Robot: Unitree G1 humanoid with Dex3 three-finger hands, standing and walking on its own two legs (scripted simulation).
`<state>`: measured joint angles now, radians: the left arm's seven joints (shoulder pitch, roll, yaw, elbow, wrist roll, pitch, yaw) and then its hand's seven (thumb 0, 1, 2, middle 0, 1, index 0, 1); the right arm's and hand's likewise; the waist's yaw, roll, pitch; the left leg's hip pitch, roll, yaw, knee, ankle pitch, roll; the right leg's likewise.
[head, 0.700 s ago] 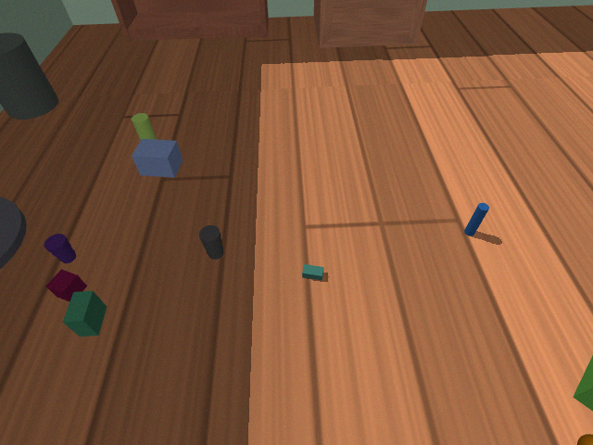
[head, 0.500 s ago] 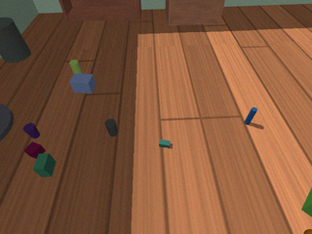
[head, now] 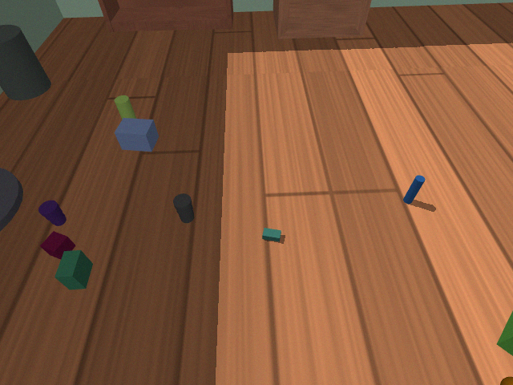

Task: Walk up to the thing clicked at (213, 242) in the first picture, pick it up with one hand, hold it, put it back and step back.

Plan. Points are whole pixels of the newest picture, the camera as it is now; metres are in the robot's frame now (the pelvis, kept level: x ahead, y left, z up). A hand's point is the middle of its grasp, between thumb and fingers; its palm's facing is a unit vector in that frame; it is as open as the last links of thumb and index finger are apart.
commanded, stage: stand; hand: left
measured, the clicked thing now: (184, 209) +0.93 +0.36 -0.71
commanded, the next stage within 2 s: walk up in 0.42 s
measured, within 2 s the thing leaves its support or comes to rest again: neither
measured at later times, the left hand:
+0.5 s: hand out of the picture +0.08 +0.26 -0.16, palm faces +0.00 -0.94 -0.33, open 7.3 cm
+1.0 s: hand (74, 353) +0.20 +0.36 -0.15, palm faces +0.06 -0.93 -0.36, open 7.4 cm
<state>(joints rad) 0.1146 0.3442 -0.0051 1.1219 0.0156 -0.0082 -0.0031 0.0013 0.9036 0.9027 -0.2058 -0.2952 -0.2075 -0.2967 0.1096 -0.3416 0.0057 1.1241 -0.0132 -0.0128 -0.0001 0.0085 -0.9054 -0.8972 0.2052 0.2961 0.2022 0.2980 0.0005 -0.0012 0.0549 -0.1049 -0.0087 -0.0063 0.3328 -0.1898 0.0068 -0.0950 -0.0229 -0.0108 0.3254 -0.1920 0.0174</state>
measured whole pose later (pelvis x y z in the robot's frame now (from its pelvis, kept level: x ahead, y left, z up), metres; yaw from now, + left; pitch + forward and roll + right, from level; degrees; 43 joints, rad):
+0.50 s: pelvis +0.01 +0.00 -0.01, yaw +1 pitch -2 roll -1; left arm 0.15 0.35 0.03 1.07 0.03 -0.03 -0.03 0.00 0.90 0.90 -0.21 -0.30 -0.21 -0.30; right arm 0.16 -0.36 -0.03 1.07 -0.03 -0.01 0.03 0.01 -0.90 -0.90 0.21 0.30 0.20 0.30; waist 0.00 0.01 0.03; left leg -0.16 -0.01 -0.03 0.48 -0.35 0.04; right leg -0.12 -0.02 -0.03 0.43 -0.33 -0.01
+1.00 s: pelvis +0.16 +0.07 -0.01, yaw +8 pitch -3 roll +1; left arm 0.24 0.44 0.06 0.91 0.03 -0.02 -0.08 0.00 0.91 0.90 -0.20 -0.29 -0.21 -0.30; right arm 0.37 -0.39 -0.06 0.89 -0.02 -0.08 0.05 0.01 -0.90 -0.90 0.21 0.30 0.20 0.30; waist -0.03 -0.04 0.08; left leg -0.11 -0.02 0.01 0.47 -0.31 0.03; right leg -0.47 -0.09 -0.01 0.79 -0.30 -0.02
